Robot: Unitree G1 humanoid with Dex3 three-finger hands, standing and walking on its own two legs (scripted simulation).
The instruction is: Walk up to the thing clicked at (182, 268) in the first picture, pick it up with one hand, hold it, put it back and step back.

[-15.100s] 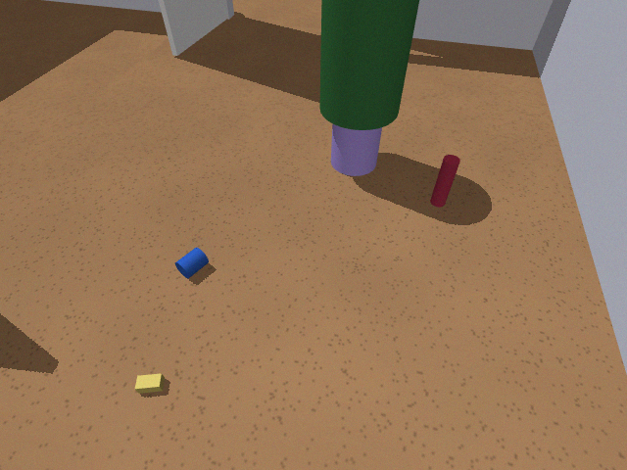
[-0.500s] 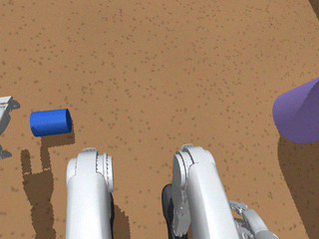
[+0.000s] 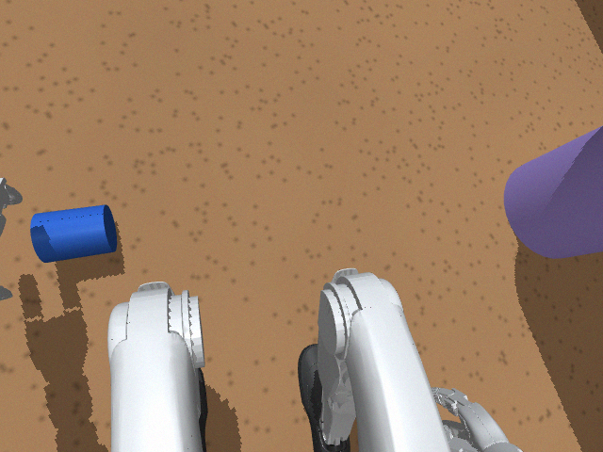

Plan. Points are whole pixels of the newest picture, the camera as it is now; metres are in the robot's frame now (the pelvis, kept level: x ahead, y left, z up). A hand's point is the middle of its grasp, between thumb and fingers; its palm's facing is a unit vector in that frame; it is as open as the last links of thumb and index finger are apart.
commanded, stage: approach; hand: left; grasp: from above
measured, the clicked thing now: (77, 233) +0.42 +0.32 -0.29
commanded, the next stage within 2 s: rest palm in 1.04 s
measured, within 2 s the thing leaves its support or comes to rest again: neither
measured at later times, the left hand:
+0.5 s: hand (58, 207) +0.43 +0.30 -0.17, palm faces -0.35 -0.08 -0.93, open 14.0 cm
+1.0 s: hand (29, 240) +0.39 +0.35 -0.20, palm faces -0.41 -0.12 -0.90, open 14.0 cm
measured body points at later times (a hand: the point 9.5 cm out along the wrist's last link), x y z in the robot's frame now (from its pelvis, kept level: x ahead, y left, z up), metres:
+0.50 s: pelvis +0.00 +0.00 +0.00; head +0.23 +0.07 +0.38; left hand +0.44 +0.30 -0.12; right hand +0.10 -0.27 -0.11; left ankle +0.08 +0.13 -0.30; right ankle +0.09 -0.11 -0.30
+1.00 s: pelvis +0.00 +0.00 -0.01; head +0.24 +0.09 +0.36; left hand +0.41 +0.35 -0.15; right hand +0.07 -0.27 -0.12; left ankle +0.08 +0.13 -0.30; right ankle +0.09 -0.11 -0.30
